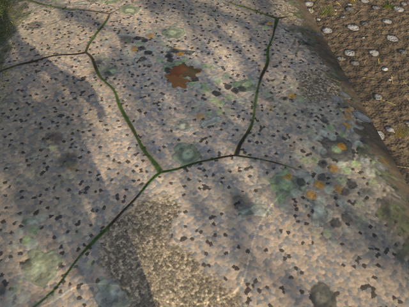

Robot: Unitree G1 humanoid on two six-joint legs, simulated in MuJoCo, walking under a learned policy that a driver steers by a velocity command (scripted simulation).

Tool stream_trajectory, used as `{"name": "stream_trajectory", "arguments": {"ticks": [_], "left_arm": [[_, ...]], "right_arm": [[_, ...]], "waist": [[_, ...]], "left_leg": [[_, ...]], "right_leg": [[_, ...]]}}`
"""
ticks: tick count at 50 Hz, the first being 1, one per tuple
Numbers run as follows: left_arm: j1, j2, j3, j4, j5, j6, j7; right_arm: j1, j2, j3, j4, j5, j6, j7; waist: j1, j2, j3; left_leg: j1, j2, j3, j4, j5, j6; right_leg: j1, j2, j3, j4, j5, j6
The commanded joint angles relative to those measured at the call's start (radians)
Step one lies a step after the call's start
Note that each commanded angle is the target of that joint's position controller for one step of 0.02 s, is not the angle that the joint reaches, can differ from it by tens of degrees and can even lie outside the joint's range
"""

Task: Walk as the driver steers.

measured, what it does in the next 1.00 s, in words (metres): walks ahead, turning left: right foot, then left foot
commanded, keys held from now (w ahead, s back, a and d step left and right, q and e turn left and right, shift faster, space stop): w+q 0.12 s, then q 0.52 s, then no key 0.06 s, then e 0.30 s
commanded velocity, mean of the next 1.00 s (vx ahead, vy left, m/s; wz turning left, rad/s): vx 0.18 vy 0.00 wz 0.32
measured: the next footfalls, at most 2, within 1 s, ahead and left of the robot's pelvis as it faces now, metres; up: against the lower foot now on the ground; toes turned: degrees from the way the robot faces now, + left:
right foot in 0.44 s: +0.36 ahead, -0.07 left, +0.00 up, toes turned +19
left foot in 0.86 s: +0.20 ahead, +0.11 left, +0.00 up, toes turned +22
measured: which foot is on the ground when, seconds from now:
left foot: down 0.00-0.44, up 0.46-0.84, down 0.86-1.00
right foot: up 0.00-0.42, down 0.44-0.86, up 0.88-1.00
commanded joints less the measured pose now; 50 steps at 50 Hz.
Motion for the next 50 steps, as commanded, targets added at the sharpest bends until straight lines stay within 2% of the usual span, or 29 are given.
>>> {"name": "stream_trajectory", "arguments": {"ticks": [1,3,5,7,9,12,14,17,20,21,22,23,24,25,26,27,28,31,36,40,41,42,43,44,45,46,47,48,50], "left_arm": [[-0.046,0.108,0.011,-0.100,0.011,-0.029,-0.010],[-0.066,0.084,0.004,-0.124,0.021,-0.013,-0.019],[-0.068,0.067,-0.003,-0.138,0.023,0.005,-0.022],[-0.113,0.058,-0.009,-0.157,0.020,0.017,-0.022],[-0.188,0.050,-0.015,-0.188,0.014,0.022,-0.015],[-0.266,0.038,-0.025,-0.219,0.002,0.027,-0.011],[-0.311,0.046,-0.027,-0.237,-0.006,0.029,-0.009],[-0.354,0.059,-0.030,-0.258,-0.013,0.024,-0.001],[-0.253,0.093,-0.022,-0.236,-0.017,0.004,0.013],[-0.180,0.109,-0.017,-0.221,-0.008,-0.010,0.022],[-0.094,0.189,-0.001,-0.221,0.006,-0.020,0.037],[-0.123,0.247,0.011,-0.244,-0.005,0.005,0.035],[-0.080,0.151,-0.006,-0.239,-0.028,0.023,0.022],[-0.134,0.150,-0.001,-0.253,-0.028,0.032,0.030],[-0.202,0.084,-0.016,-0.276,-0.027,0.043,0.034],[-0.247,0.068,-0.025,-0.284,-0.018,0.047,0.039],[-0.251,0.080,-0.022,-0.280,-0.005,0.051,0.039],[-0.215,0.101,-0.010,-0.267,-0.002,0.044,0.036],[-0.178,0.114,0.000,-0.249,0.000,0.049,0.024],[-0.170,0.117,-0.003,-0.222,0.004,0.062,-0.002],[-0.173,0.113,-0.007,-0.214,-0.003,0.068,-0.009],[-0.144,0.113,-0.008,-0.197,-0.010,0.071,-0.014],[-0.103,0.085,-0.012,-0.195,-0.012,0.066,-0.024],[-0.069,0.017,-0.025,-0.221,-0.025,0.058,-0.031],[-0.128,0.073,-0.011,-0.210,-0.025,0.075,-0.019],[-0.143,0.100,0.004,-0.212,-0.029,0.089,-0.021],[-0.134,0.112,0.017,-0.204,-0.029,0.097,-0.021],[-0.101,0.121,0.027,-0.191,-0.024,0.103,-0.019],[-0.053,0.095,0.030,-0.173,-0.012,0.108,-0.016]], "right_arm": [[0.126,-0.119,-0.042,0.001,0.011,0.005,0.008],[0.147,-0.098,-0.032,0.031,0.013,-0.004,0.000],[0.189,-0.119,-0.039,0.050,0.022,-0.015,-0.003],[0.212,-0.143,-0.046,0.054,0.022,-0.015,-0.007],[0.242,-0.152,-0.049,0.058,0.019,-0.010,-0.010],[0.283,-0.153,-0.052,0.058,0.022,0.005,-0.012],[0.308,-0.156,-0.055,0.055,0.021,0.020,-0.020],[0.312,-0.158,-0.061,0.039,0.010,0.042,-0.031],[0.233,-0.176,-0.072,0.000,0.006,0.049,-0.038],[0.198,-0.172,-0.072,-0.016,0.018,0.043,-0.035],[0.224,-0.111,-0.055,-0.054,0.037,0.032,-0.031],[0.382,-0.069,-0.051,-0.057,0.056,0.045,-0.043],[0.408,-0.149,-0.066,-0.009,-0.004,0.064,-0.050],[0.394,-0.129,-0.066,-0.017,0.006,0.078,-0.048],[0.303,-0.154,-0.067,-0.018,-0.005,0.095,-0.041],[0.232,-0.157,-0.071,-0.040,-0.005,0.107,-0.026],[0.234,-0.143,-0.069,-0.041,-0.001,0.119,-0.014],[0.221,-0.124,-0.062,-0.058,0.011,0.133,0.000],[0.142,-0.095,-0.039,-0.092,0.002,0.146,0.008],[0.134,-0.070,-0.011,-0.079,0.006,0.141,-0.007],[0.171,-0.057,-0.004,-0.057,0.003,0.135,-0.014],[0.197,-0.066,0.000,-0.041,-0.001,0.124,-0.021],[0.191,-0.117,-0.004,-0.046,-0.017,0.108,-0.032],[0.140,-0.209,-0.017,-0.074,-0.018,0.100,-0.040],[0.067,-0.208,-0.025,-0.077,-0.011,0.094,-0.045],[0.011,-0.168,-0.014,-0.089,-0.015,0.084,-0.047],[-0.006,-0.159,-0.013,-0.090,-0.013,0.079,-0.052],[-0.003,-0.151,-0.011,-0.089,-0.008,0.078,-0.057],[0.021,-0.132,-0.010,-0.085,0.005,0.077,-0.064]], "waist": [[-0.054,0.014,-0.064],[-0.017,0.039,-0.044],[-0.008,0.067,-0.063],[-0.012,0.066,-0.041],[-0.024,0.062,-0.020],[-0.054,0.089,-0.066],[-0.076,0.106,-0.091],[-0.091,0.118,-0.090],[-0.035,0.126,-0.091],[0.009,0.095,-0.110],[0.014,-0.057,-0.230],[-0.059,-0.241,-0.327],[-0.062,-0.067,-0.287],[-0.074,-0.148,-0.294],[-0.065,-0.063,-0.200],[-0.066,-0.107,-0.131],[-0.072,-0.130,-0.106],[-0.076,-0.119,-0.126],[-0.048,-0.135,-0.127],[-0.040,-0.162,-0.116],[-0.065,-0.143,-0.106],[-0.080,-0.113,-0.085],[-0.059,-0.016,-0.088],[-0.014,0.197,-0.098],[-0.053,0.232,-0.038],[-0.029,0.198,0.004],[-0.022,0.199,0.020],[-0.014,0.195,0.011],[-0.012,0.154,-0.035]], "left_leg": [[0.398,0.326,-0.566,-0.312,-0.046,0.211],[0.301,0.247,-0.441,-0.333,0.128,0.175],[0.277,0.221,-0.395,-0.341,0.227,0.180],[0.236,0.206,-0.362,-0.355,0.289,0.187],[0.213,0.189,-0.322,-0.331,0.498,0.173],[0.236,0.146,-0.279,-0.250,0.690,0.106],[0.279,0.139,-0.300,-0.209,0.699,0.079],[0.326,0.144,-0.360,-0.144,0.663,0.070],[0.299,0.125,-0.436,-0.043,0.559,0.028],[0.246,0.082,-0.428,0.053,0.497,-0.002],[0.146,0.030,-0.342,0.275,0.204,-0.042],[-0.028,-0.137,-0.173,0.498,-0.555,-0.057],[-0.046,-0.059,-0.166,0.601,-0.580,-0.057],[-0.094,-0.047,-0.136,0.692,-0.511,-0.072],[-0.106,0.002,-0.130,0.678,-0.418,-0.091],[-0.093,0.015,-0.128,0.645,-0.355,-0.107],[-0.069,0.010,-0.111,0.656,-0.327,-0.124],[-0.045,0.006,-0.096,0.624,-0.277,-0.133],[0.012,0.028,-0.087,0.400,-0.279,-0.118],[0.191,0.014,-0.040,0.082,-0.274,-0.078],[0.279,0.013,-0.023,-0.065,-0.180,-0.065],[0.374,0.021,-0.038,-0.232,-0.066,-0.048],[0.441,0.150,-0.182,-0.303,-0.080,-0.030],[0.401,0.377,-0.396,-0.345,-0.044,0.029],[0.138,0.407,-0.353,-0.345,-0.090,0.102],[0.100,0.355,-0.301,-0.355,-0.092,0.097],[0.109,0.327,-0.252,-0.341,-0.007,0.092],[0.147,0.310,-0.205,-0.315,0.134,0.091],[0.253,0.310,-0.146,-0.247,0.370,0.110]], "right_leg": [[-0.477,-0.116,0.020,0.267,0.115,0.015],[-0.420,-0.154,0.012,0.171,0.134,0.041],[-0.400,-0.159,-0.007,0.110,0.123,0.073],[-0.422,-0.163,-0.032,0.039,0.135,0.104],[-0.435,-0.156,-0.055,-0.055,0.182,0.134],[-0.398,-0.123,-0.069,-0.169,0.283,0.142],[-0.393,-0.103,-0.062,-0.220,0.316,0.135],[-0.379,-0.076,-0.040,-0.311,0.288,0.124],[-0.208,-0.062,-0.004,-0.518,0.292,0.090],[-0.071,-0.098,0.018,-0.635,0.427,0.069],[0.143,-0.341,0.194,-0.607,0.714,0.010],[0.270,-0.594,0.458,-0.579,1.103,-0.153],[0.207,-0.553,0.401,-0.513,1.234,-0.148],[0.178,-0.571,0.414,-0.557,0.988,-0.199],[0.061,-0.477,0.317,-0.644,0.721,-0.163],[-0.023,-0.399,0.215,-0.687,0.603,-0.120],[-0.070,-0.360,0.145,-0.699,0.624,-0.112],[-0.077,-0.348,0.054,-0.701,0.650,-0.120],[-0.099,-0.365,0.042,-0.730,0.413,-0.136],[-0.153,-0.341,0.068,-0.719,0.301,-0.119],[-0.190,-0.322,0.066,-0.696,0.303,-0.095],[-0.250,-0.303,0.064,-0.679,0.290,-0.046],[-0.311,-0.258,0.040,-0.623,0.236,0.021],[-0.349,-0.136,-0.068,-0.513,0.064,0.075],[-0.228,-0.115,-0.060,-0.388,-0.044,0.079],[-0.216,-0.098,-0.042,-0.277,-0.019,0.072],[-0.259,-0.076,-0.050,-0.175,-0.017,0.067],[-0.287,-0.070,-0.050,-0.090,-0.024,0.068],[-0.327,-0.075,-0.056,-0.010,-0.055,0.083]]}}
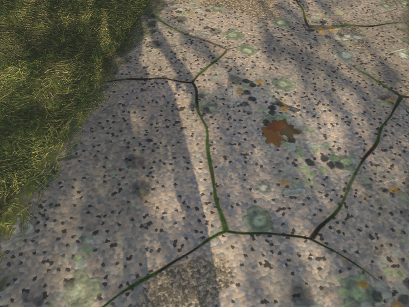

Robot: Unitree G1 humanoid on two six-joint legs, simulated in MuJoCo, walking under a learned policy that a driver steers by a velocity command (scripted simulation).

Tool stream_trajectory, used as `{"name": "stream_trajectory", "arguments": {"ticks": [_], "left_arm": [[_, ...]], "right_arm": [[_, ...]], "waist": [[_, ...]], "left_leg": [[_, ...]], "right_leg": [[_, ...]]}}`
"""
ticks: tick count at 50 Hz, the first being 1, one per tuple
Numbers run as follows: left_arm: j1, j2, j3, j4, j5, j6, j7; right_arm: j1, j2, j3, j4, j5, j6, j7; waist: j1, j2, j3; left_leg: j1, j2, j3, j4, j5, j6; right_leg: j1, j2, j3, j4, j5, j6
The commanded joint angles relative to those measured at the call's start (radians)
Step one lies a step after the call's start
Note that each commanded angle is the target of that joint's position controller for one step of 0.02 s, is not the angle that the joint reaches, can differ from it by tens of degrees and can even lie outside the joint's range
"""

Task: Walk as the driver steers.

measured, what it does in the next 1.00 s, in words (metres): walks ahead, turning right: right foot, then left foot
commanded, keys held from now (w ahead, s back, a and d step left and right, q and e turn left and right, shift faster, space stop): e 0.16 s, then w+e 0.42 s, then w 0.02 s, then w+q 0.40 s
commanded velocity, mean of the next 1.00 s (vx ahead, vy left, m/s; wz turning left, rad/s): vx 0.31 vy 0.00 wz -0.27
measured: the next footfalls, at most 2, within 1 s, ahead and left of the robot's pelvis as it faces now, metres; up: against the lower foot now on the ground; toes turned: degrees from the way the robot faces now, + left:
right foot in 0.22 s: -0.01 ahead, -0.10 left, +0.00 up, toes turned -9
left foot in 0.74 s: +0.32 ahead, -0.01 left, +0.00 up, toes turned -22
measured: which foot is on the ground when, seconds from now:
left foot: down 0.00-0.22, up 0.24-0.72, down 0.74-1.00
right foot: up 0.00-0.20, down 0.22-0.74, up 0.76-1.00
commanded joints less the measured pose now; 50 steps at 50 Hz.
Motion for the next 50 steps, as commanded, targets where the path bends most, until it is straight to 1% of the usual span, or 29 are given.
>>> {"name": "stream_trajectory", "arguments": {"ticks": [1,4,6,8,9,10,11,12,13,14,15,17,19,21,26,30,32,34,35,36,37,38,39,40,41,43,45,48,50], "left_arm": [[0.018,0.095,0.040,-0.052,0.007,-0.001,0.006],[-0.038,0.063,0.030,-0.080,0.001,0.008,-0.001],[-0.052,0.068,0.030,-0.098,-0.006,0.013,-0.006],[-0.038,0.074,0.031,-0.106,-0.011,0.011,-0.010],[-0.011,0.067,0.029,-0.102,-0.009,0.006,-0.011],[0.019,0.072,0.031,-0.093,-0.003,-0.001,-0.008],[0.076,0.131,0.048,-0.074,0.012,-0.011,-0.004],[0.139,0.289,0.088,-0.086,0.009,-0.018,-0.007],[0.174,0.273,0.087,-0.074,0.021,-0.018,-0.009],[0.132,0.215,0.069,-0.072,0.017,-0.015,-0.003],[0.075,0.179,0.057,-0.082,0.004,-0.016,0.005],[0.030,0.155,0.048,-0.095,0.000,-0.035,0.016],[0.066,0.161,0.051,-0.080,-0.004,-0.058,0.009],[0.104,0.171,0.056,-0.065,-0.008,-0.072,0.005],[0.171,0.179,0.060,-0.042,-0.002,-0.081,0.009],[0.191,0.192,0.064,-0.031,0.004,-0.088,0.014],[0.183,0.180,0.057,-0.023,0.002,-0.098,0.019],[0.153,0.191,0.056,-0.020,0.005,-0.106,0.021],[0.139,0.200,0.056,-0.016,0.006,-0.109,0.022],[0.140,0.190,0.052,-0.007,0.007,-0.110,0.020],[0.140,0.157,0.040,-0.020,0.007,-0.112,0.018],[0.217,0.073,0.023,-0.048,-0.013,-0.115,0.011],[0.200,0.125,0.026,-0.041,0.023,-0.116,0.011],[0.124,0.145,0.030,-0.046,0.030,-0.115,0.006],[0.047,0.142,0.024,-0.057,0.032,-0.120,-0.002],[0.016,0.123,0.017,-0.069,0.042,-0.112,-0.010],[0.019,0.106,0.008,-0.069,0.048,-0.100,-0.016],[-0.090,0.090,-0.003,-0.107,0.045,-0.091,-0.018],[-0.196,0.079,-0.011,-0.142,0.041,-0.089,-0.019]], "right_arm": [[-0.011,-0.163,-0.048,-0.052,0.010,-0.016,-0.017],[0.012,-0.168,-0.057,-0.039,0.006,-0.012,-0.016],[0.017,-0.190,-0.069,-0.033,0.002,-0.008,-0.010],[0.007,-0.211,-0.080,-0.030,0.003,-0.005,-0.003],[-0.001,-0.220,-0.086,-0.031,0.005,-0.004,0.001],[-0.005,-0.220,-0.089,-0.031,0.005,-0.005,0.005],[0.000,-0.180,-0.082,-0.040,-0.003,-0.004,0.011],[-0.080,-0.086,-0.050,-0.124,-0.008,-0.002,0.015],[-0.175,-0.147,-0.060,-0.148,-0.025,-0.004,0.013],[-0.166,-0.172,-0.070,-0.140,-0.004,-0.011,0.022],[-0.133,-0.188,-0.075,-0.119,0.007,-0.025,0.033],[-0.071,-0.186,-0.076,-0.072,-0.020,-0.041,0.047],[-0.049,-0.166,-0.074,-0.058,-0.023,-0.044,0.057],[-0.075,-0.157,-0.071,-0.066,-0.019,-0.043,0.057],[-0.179,-0.156,-0.066,-0.102,-0.012,-0.049,0.059],[-0.245,-0.149,-0.056,-0.138,-0.005,-0.064,0.066],[-0.220,-0.145,-0.052,-0.137,-0.006,-0.073,0.070],[-0.145,-0.159,-0.058,-0.121,-0.002,-0.078,0.061],[-0.070,-0.174,-0.067,-0.099,-0.001,-0.081,0.050],[0.057,-0.196,-0.079,-0.058,-0.004,-0.088,0.036],[0.222,-0.250,-0.093,-0.032,-0.014,-0.098,0.023],[0.323,-0.367,-0.117,-0.010,-0.027,-0.097,0.023],[0.259,-0.305,-0.105,0.006,0.007,-0.087,0.039],[0.154,-0.239,-0.092,-0.021,0.014,-0.084,0.048],[0.114,-0.194,-0.081,-0.027,0.012,-0.089,0.054],[0.113,-0.163,-0.068,-0.007,0.011,-0.099,0.052],[0.152,-0.172,-0.071,0.016,0.020,-0.112,0.051],[0.203,-0.190,-0.078,0.039,0.027,-0.111,0.043],[0.237,-0.185,-0.080,0.050,0.028,-0.106,0.040]], "waist": [[-0.022,0.154,-0.017],[-0.057,0.181,-0.033],[-0.069,0.205,-0.049],[-0.059,0.206,-0.062],[-0.040,0.191,-0.083],[-0.016,0.159,-0.088],[0.005,-0.003,-0.074],[0.037,-0.292,-0.032],[0.080,-0.184,0.048],[0.039,-0.116,0.104],[0.003,-0.094,0.137],[-0.017,-0.091,0.102],[-0.018,-0.042,0.045],[-0.006,-0.039,0.039],[0.039,-0.064,0.068],[0.056,-0.078,0.076],[0.043,-0.090,0.064],[0.005,-0.099,0.055],[-0.035,-0.091,0.028],[-0.095,-0.040,-0.041],[-0.165,0.045,-0.166],[-0.135,0.296,-0.260],[-0.088,0.245,-0.176],[-0.057,0.137,-0.047],[-0.060,0.064,-0.007],[-0.029,0.097,0.013],[-0.020,0.115,-0.010],[-0.037,0.098,0.017],[-0.063,0.094,0.039]], "left_leg": [[0.065,0.253,-0.110,-0.104,0.514,0.180],[0.116,0.262,-0.090,-0.065,0.498,0.180],[0.115,0.278,-0.092,-0.043,0.504,0.180],[0.103,0.288,-0.087,-0.006,0.501,0.167],[0.070,0.281,-0.068,0.010,0.360,0.141],[-0.020,0.261,-0.040,0.051,0.118,0.095],[-0.197,0.193,0.029,0.219,-0.162,0.035],[-0.522,-0.002,0.130,0.486,-0.423,-0.038],[-0.581,-0.002,-0.044,0.572,-0.386,-0.022],[-0.586,0.036,-0.069,0.592,-0.271,-0.015],[-0.564,0.053,-0.069,0.563,-0.162,-0.017],[-0.522,0.053,-0.054,0.548,-0.034,-0.036],[-0.519,0.043,-0.049,0.542,0.029,-0.046],[-0.549,0.043,-0.047,0.502,0.060,-0.060],[-0.574,0.037,-0.050,0.347,0.115,-0.095],[-0.505,0.019,-0.043,0.219,0.122,-0.086],[-0.401,0.016,-0.018,0.164,0.133,-0.050],[-0.242,-0.005,0.008,0.119,0.099,-0.006],[-0.137,-0.035,0.025,0.090,0.066,0.016],[0.016,-0.052,0.026,0.037,0.057,0.044],[0.226,0.093,-0.149,-0.003,-0.092,0.095],[0.443,0.342,-0.677,-0.135,-0.303,0.215],[0.363,0.359,-0.890,-0.250,-0.368,0.238],[0.243,0.331,-0.737,-0.229,-0.345,0.237],[0.156,0.275,-0.602,-0.227,-0.210,0.227],[0.070,0.182,-0.446,-0.243,0.021,0.196],[0.059,0.152,-0.388,-0.241,0.202,0.212],[0.041,0.140,-0.353,-0.272,0.240,0.236],[0.034,0.121,-0.339,-0.281,0.251,0.224]], "right_leg": [[-0.076,-0.005,0.003,0.156,-0.064,0.018],[-0.048,-0.023,-0.024,0.022,-0.071,0.027],[0.004,-0.017,-0.048,-0.058,-0.073,0.019],[0.063,-0.008,-0.070,-0.156,-0.038,0.003],[0.132,0.006,-0.093,-0.252,0.024,-0.014],[0.242,0.024,-0.088,-0.368,0.096,-0.039],[0.371,-0.057,0.097,-0.499,-0.006,-0.080],[0.434,-0.359,0.600,-0.633,-0.225,-0.211],[0.331,-0.400,0.699,-0.695,-0.259,-0.298],[0.291,-0.361,0.619,-0.706,-0.355,-0.291],[0.260,-0.299,0.535,-0.723,-0.333,-0.250],[0.305,-0.210,0.414,-0.715,-0.089,-0.213],[0.363,-0.188,0.367,-0.689,0.068,-0.214],[0.390,-0.185,0.361,-0.683,0.110,-0.223],[0.390,-0.183,0.385,-0.675,0.138,-0.238],[0.371,-0.182,0.393,-0.616,0.271,-0.232],[0.356,-0.197,0.372,-0.600,0.388,-0.205],[0.325,-0.207,0.349,-0.575,0.519,-0.166],[0.326,-0.195,0.318,-0.491,0.690,-0.148],[0.324,-0.143,0.250,-0.300,0.818,-0.126],[0.217,-0.085,0.184,-0.023,0.688,-0.102],[-0.087,0.094,0.085,0.310,0.136,-0.045],[-0.224,0.069,0.123,0.398,-0.046,-0.061],[-0.253,-0.006,0.110,0.419,0.039,-0.069],[-0.238,-0.041,0.097,0.379,0.100,-0.067],[-0.185,-0.083,0.078,0.280,0.135,-0.047],[-0.162,-0.080,0.050,0.237,0.139,-0.017],[-0.223,-0.089,0.020,0.129,0.182,0.028],[-0.244,-0.089,0.007,0.016,0.258,0.050]]}}
Over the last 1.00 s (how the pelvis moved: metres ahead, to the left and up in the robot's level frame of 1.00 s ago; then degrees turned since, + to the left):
0.21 0.00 0.02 21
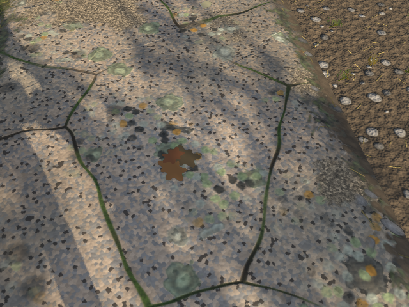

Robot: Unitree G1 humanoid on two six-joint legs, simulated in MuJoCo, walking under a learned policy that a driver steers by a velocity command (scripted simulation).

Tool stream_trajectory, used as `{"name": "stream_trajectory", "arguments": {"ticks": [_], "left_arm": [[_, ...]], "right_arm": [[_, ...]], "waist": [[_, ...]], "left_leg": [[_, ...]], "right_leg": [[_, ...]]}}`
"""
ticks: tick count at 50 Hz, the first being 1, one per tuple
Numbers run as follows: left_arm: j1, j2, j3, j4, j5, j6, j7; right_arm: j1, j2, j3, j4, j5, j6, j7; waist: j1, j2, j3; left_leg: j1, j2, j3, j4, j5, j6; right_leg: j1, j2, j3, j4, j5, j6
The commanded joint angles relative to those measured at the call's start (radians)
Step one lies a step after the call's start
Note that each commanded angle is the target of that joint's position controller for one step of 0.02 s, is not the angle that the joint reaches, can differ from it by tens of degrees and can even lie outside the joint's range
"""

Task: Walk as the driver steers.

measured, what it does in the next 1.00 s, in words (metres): walks ahead, turning left: right foot, then left foot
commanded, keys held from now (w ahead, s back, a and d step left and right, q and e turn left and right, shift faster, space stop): w+q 0.58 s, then w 0.06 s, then w+e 0.36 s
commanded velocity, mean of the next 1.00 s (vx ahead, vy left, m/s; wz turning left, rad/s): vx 0.50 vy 0.00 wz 0.31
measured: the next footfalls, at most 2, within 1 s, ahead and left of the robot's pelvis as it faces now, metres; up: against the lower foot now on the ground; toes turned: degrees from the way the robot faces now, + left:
right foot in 0.22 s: +0.31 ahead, -0.12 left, +0.00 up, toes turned +10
left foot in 0.74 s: +0.50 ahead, +0.17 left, +0.00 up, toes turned +27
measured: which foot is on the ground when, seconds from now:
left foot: down 0.00-0.24, up 0.26-0.72, down 0.74-1.00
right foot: up 0.00-0.20, down 0.22-0.76, up 0.78-1.00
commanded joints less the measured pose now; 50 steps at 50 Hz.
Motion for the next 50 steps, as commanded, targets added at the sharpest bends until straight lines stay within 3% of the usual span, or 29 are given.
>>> {"name": "stream_trajectory", "arguments": {"ticks": [1,6,8,10,11,12,13,14,15,16,17,19,22,27,32,33,35,36,37,38,39,40,41,42,44,46,50], "left_arm": [[-0.108,0.055,0.004,-0.093,-0.005,-0.005,-0.003],[-0.235,0.055,-0.005,-0.140,-0.024,-0.015,-0.001],[-0.206,0.074,0.001,-0.139,-0.027,-0.022,0.005],[-0.067,0.108,0.017,-0.097,-0.028,-0.032,0.020],[0.048,0.147,0.032,-0.068,-0.018,-0.045,0.034],[0.212,0.223,0.051,-0.064,0.006,-0.050,0.055],[0.196,0.293,0.068,-0.066,0.011,-0.033,0.057],[0.145,0.208,0.060,-0.067,-0.005,-0.022,0.052],[0.088,0.121,0.039,-0.078,-0.014,-0.023,0.047],[0.060,0.086,0.030,-0.072,-0.013,-0.027,0.043],[0.064,0.076,0.027,-0.063,-0.014,-0.033,0.044],[0.089,0.075,0.027,-0.037,-0.024,-0.050,0.041],[0.125,0.086,0.036,-0.012,-0.037,-0.068,0.035],[0.164,0.085,0.039,0.025,-0.035,-0.064,0.033],[0.248,0.116,0.045,0.078,-0.034,-0.053,0.039],[0.274,0.118,0.043,0.096,-0.033,-0.047,0.039],[0.292,0.142,0.043,0.127,-0.033,-0.035,0.041],[0.293,0.156,0.042,0.140,-0.034,-0.027,0.041],[0.285,0.150,0.037,0.144,-0.045,-0.021,0.041],[0.276,0.105,0.021,0.108,-0.053,-0.025,0.035],[0.367,-0.006,0.001,0.071,-0.074,-0.022,0.020],[0.253,0.127,0.041,0.082,-0.056,-0.014,0.036],[0.201,0.104,0.041,0.063,-0.065,-0.021,0.033],[0.210,0.080,0.036,0.078,-0.063,-0.023,0.031],[0.263,0.052,0.037,0.120,-0.033,0.007,0.023],[0.261,0.025,0.040,0.126,-0.031,0.027,0.008],[0.125,0.009,0.043,0.085,-0.028,0.038,-0.010]], "right_arm": [[0.020,-0.156,-0.040,-0.046,0.004,-0.012,-0.008],[0.081,-0.174,-0.050,-0.036,-0.006,-0.005,-0.016],[0.056,-0.187,-0.055,-0.047,-0.010,-0.001,-0.023],[0.010,-0.205,-0.061,-0.061,-0.011,-0.001,-0.023],[0.004,-0.195,-0.059,-0.064,-0.004,-0.007,-0.015],[0.004,-0.125,-0.041,-0.099,0.007,-0.016,-0.010],[0.110,-0.064,-0.029,-0.129,0.031,-0.008,-0.013],[0.096,-0.144,-0.039,-0.094,-0.005,0.011,-0.023],[0.029,-0.147,-0.042,-0.092,-0.015,0.016,-0.013],[-0.011,-0.125,-0.039,-0.098,-0.016,0.018,-0.004],[-0.032,-0.119,-0.040,-0.101,-0.026,0.027,0.005],[-0.040,-0.108,-0.039,-0.107,-0.034,0.048,0.021],[-0.123,-0.094,-0.034,-0.141,-0.035,0.062,0.038],[-0.294,-0.072,-0.015,-0.202,-0.032,0.058,0.056],[-0.435,-0.057,0.006,-0.254,-0.039,0.049,0.066],[-0.441,-0.057,0.007,-0.255,-0.043,0.047,0.061],[-0.395,-0.070,0.003,-0.239,-0.050,0.040,0.043],[-0.302,-0.089,-0.005,-0.207,-0.054,0.032,0.034],[-0.138,-0.111,-0.017,-0.147,-0.066,0.018,0.022],[0.035,-0.190,-0.040,-0.106,-0.087,0.009,0.004],[0.038,-0.282,-0.059,-0.111,-0.075,0.011,-0.008],[0.030,-0.259,-0.062,-0.119,-0.034,0.016,-0.018],[-0.052,-0.206,-0.043,-0.102,-0.028,0.011,-0.021],[-0.102,-0.140,-0.026,-0.095,-0.027,0.001,-0.016],[-0.156,-0.076,-0.008,-0.089,-0.020,-0.015,-0.017],[-0.132,-0.072,-0.007,-0.071,-0.018,-0.037,-0.017],[-0.082,-0.085,-0.015,-0.035,-0.014,-0.052,-0.024]], "waist": [[-0.001,0.114,0.033],[-0.041,0.119,0.008],[-0.014,0.127,-0.002],[0.055,0.119,-0.052],[0.110,0.065,-0.122],[0.169,-0.049,-0.276],[0.098,-0.263,-0.337],[0.073,-0.118,-0.224],[0.067,-0.015,-0.113],[0.055,0.003,-0.059],[0.047,-0.032,-0.037],[0.032,-0.069,-0.032],[0.029,-0.049,-0.024],[0.051,-0.036,0.024],[0.089,-0.034,0.059],[0.091,-0.033,0.060],[0.056,-0.050,0.031],[0.009,-0.052,-0.024],[-0.068,-0.025,-0.115],[-0.132,0.063,-0.251],[-0.066,0.289,-0.384],[-0.113,0.100,-0.330],[-0.056,0.108,-0.169],[-0.015,0.090,-0.083],[0.039,0.131,-0.031],[0.055,0.120,-0.024],[0.048,0.122,0.034]], "left_leg": [[-0.020,0.229,-0.231,-0.135,0.203,0.143],[0.030,0.232,-0.255,-0.042,0.366,0.107],[0.030,0.244,-0.287,0.007,0.391,0.080],[-0.008,0.218,-0.293,0.137,0.479,0.045],[-0.061,0.156,-0.246,0.315,0.455,0.022],[-0.173,0.101,-0.162,0.587,0.201,0.000],[-0.444,-0.029,-0.050,0.804,-0.376,-0.018],[-0.526,0.065,-0.042,0.908,-0.320,-0.011],[-0.520,0.099,-0.040,0.906,-0.223,-0.013],[-0.499,0.127,-0.030,0.878,-0.168,-0.022],[-0.481,0.147,-0.020,0.854,-0.149,-0.031],[-0.460,0.156,-0.003,0.845,-0.125,-0.044],[-0.533,0.169,0.007,0.833,-0.055,-0.055],[-0.577,0.175,0.060,0.627,0.117,-0.070],[-0.475,0.148,0.143,0.368,0.117,-0.021],[-0.447,0.132,0.150,0.335,0.078,-0.005],[-0.335,0.078,0.175,0.284,-0.021,0.034],[-0.223,0.051,0.180,0.242,-0.040,0.055],[0.007,0.048,0.176,0.168,0.028,0.079],[0.298,0.262,-0.043,0.159,-0.052,0.125],[0.545,0.589,-0.534,0.080,0.005,0.240],[0.431,0.550,-0.501,0.041,0.073,0.210],[0.286,0.498,-0.311,0.013,0.147,0.169],[0.168,0.446,-0.204,-0.031,0.210,0.123],[0.035,0.374,-0.061,-0.091,0.226,0.062],[0.006,0.358,0.000,-0.127,0.270,0.054],[0.027,0.345,0.110,-0.175,0.284,0.046]], "right_leg": [[-0.058,0.006,-0.032,-0.139,0.110,0.037],[0.020,0.049,-0.032,-0.299,0.185,0.034],[0.112,0.060,-0.015,-0.359,0.146,0.014],[0.327,0.094,-0.023,-0.436,0.086,-0.015],[0.505,0.048,0.013,-0.485,0.085,-0.046],[0.722,-0.194,0.248,-0.522,-0.149,-0.098],[0.859,-0.402,0.677,-0.646,-0.270,-0.193],[0.749,-0.379,0.694,-0.653,-0.346,-0.203],[0.631,-0.325,0.534,-0.665,-0.273,-0.183],[0.550,-0.276,0.393,-0.687,-0.115,-0.167],[0.507,-0.238,0.291,-0.701,-0.008,-0.150],[0.473,-0.202,0.173,-0.716,0.161,-0.139],[0.495,-0.207,0.074,-0.745,0.287,-0.154],[0.506,-0.172,-0.093,-0.770,0.367,-0.146],[0.562,-0.196,-0.165,-0.753,0.450,-0.132],[0.585,-0.205,-0.164,-0.734,0.511,-0.134],[0.628,-0.215,-0.169,-0.625,0.807,-0.137],[0.640,-0.207,-0.173,-0.502,0.918,-0.133],[0.564,-0.173,-0.194,-0.309,0.869,-0.117],[0.345,-0.126,-0.190,-0.020,0.499,-0.103],[-0.013,0.063,-0.152,0.338,-0.353,-0.062],[-0.061,0.057,0.033,0.399,-0.275,-0.076],[-0.072,0.015,0.045,0.355,-0.181,-0.085],[-0.038,-0.019,0.024,0.280,-0.128,-0.084],[0.053,-0.038,0.011,0.217,-0.076,-0.066],[0.062,-0.030,0.004,0.212,-0.036,-0.060],[-0.082,-0.050,-0.009,0.148,0.107,-0.044]]}}
Over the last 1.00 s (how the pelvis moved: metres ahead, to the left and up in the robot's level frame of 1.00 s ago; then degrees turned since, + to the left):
0.29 -0.07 0.00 -16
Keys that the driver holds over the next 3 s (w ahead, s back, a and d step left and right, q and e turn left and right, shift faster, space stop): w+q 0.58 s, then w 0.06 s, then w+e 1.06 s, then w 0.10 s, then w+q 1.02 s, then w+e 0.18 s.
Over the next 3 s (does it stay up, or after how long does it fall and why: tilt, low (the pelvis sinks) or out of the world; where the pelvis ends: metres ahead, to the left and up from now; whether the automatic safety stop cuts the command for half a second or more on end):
stays up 1.54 0.22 -0.01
